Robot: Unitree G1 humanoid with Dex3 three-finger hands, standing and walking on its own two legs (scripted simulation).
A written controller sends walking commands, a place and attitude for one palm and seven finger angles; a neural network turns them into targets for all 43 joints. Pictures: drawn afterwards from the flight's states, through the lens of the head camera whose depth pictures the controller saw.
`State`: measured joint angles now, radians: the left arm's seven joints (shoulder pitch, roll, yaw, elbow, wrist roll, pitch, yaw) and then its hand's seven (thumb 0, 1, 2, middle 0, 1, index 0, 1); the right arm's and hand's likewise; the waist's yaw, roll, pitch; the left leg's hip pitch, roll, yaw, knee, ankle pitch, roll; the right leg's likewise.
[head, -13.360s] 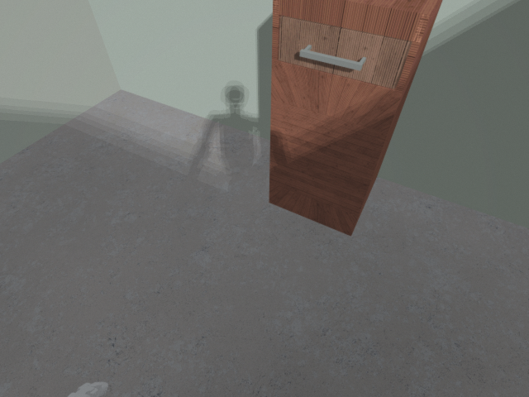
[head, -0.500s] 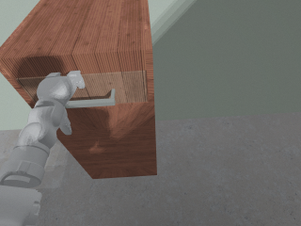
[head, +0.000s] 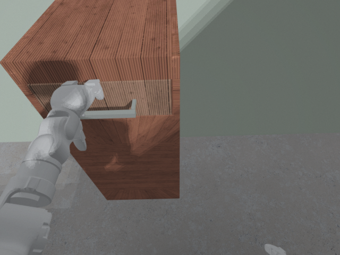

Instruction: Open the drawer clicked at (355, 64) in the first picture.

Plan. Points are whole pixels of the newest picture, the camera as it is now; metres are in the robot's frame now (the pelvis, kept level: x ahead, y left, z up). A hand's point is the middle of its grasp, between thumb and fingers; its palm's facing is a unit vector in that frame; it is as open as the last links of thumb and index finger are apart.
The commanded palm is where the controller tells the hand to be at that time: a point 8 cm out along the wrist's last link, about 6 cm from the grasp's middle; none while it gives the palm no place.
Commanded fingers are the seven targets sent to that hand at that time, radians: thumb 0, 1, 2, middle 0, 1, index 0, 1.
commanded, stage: lower the fingers behind the handle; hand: left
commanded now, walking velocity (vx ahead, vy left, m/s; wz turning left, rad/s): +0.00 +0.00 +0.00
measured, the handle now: (103, 109) +0.48 +0.22 +0.06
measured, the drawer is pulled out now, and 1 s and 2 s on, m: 0.00 0.00 0.00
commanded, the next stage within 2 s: close the thumb around the handle in 1.48 s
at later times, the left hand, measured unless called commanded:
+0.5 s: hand (89, 123) +0.42 +0.24 +0.07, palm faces -0.04 -0.04 -1.00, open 13.8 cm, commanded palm +0.40 +0.24 +0.13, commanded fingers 0.00 -0.50 0.30 -0.30 -1.20 -0.30 -1.20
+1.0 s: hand (92, 131) +0.42 +0.24 +0.03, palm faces -0.04 -0.03 -1.00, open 13.8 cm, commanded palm +0.40 +0.24 +0.09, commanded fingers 0.00 -0.50 0.30 -0.30 -1.20 -0.30 -1.20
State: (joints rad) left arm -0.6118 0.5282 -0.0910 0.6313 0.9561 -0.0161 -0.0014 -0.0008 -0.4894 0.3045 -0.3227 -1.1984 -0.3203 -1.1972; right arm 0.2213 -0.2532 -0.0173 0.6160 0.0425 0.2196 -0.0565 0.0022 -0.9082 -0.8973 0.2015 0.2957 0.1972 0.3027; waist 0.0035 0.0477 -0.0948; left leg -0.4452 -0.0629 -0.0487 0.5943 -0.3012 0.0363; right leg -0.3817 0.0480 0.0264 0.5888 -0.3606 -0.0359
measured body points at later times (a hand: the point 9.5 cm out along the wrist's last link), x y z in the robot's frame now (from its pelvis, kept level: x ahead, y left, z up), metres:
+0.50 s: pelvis +0.00 +0.01 -0.01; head +0.04 -0.01 +0.44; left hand +0.42 +0.24 +0.12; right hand +0.08 -0.26 -0.14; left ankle -0.01 +0.10 -0.73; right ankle -0.05 -0.10 -0.73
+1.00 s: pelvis +0.00 +0.00 -0.01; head +0.05 -0.01 +0.44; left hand +0.41 +0.24 +0.09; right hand +0.07 -0.27 -0.14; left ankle -0.01 +0.10 -0.73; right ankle -0.05 -0.10 -0.73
